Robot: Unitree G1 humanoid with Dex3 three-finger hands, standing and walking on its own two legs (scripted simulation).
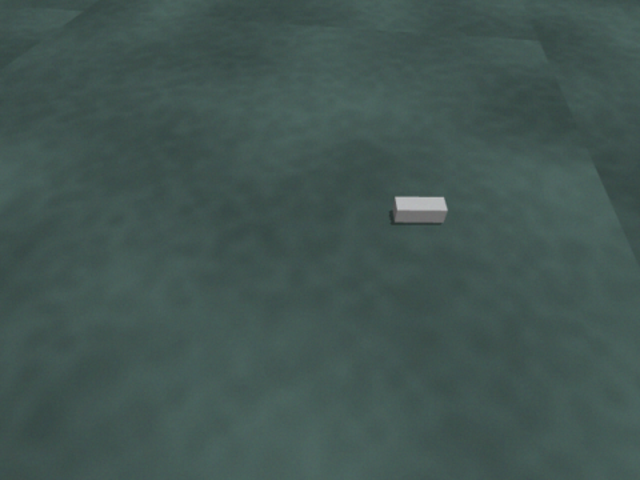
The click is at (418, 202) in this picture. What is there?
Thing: lying carton
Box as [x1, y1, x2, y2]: [393, 197, 447, 222]
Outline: 394,199 394,221 443,222 447,210 443,197 395,197
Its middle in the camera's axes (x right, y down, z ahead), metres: +0.44 -0.14 +1.70
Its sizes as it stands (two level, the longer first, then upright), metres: 0.213 0.083 0.075
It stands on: the floor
